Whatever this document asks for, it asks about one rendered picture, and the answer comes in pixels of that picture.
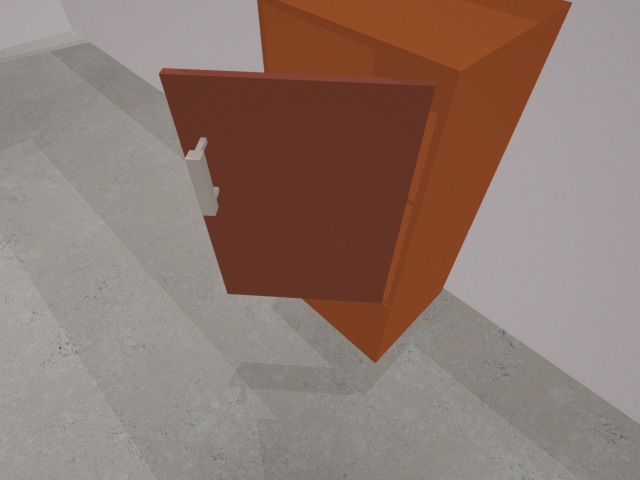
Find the cupboard door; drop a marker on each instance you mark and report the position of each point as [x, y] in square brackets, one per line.
[314, 173]

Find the handle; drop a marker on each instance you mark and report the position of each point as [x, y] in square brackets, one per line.
[200, 176]

